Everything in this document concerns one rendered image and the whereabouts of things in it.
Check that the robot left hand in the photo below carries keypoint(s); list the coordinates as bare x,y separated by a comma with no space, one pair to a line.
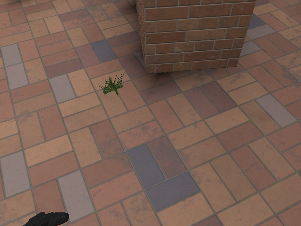
50,219

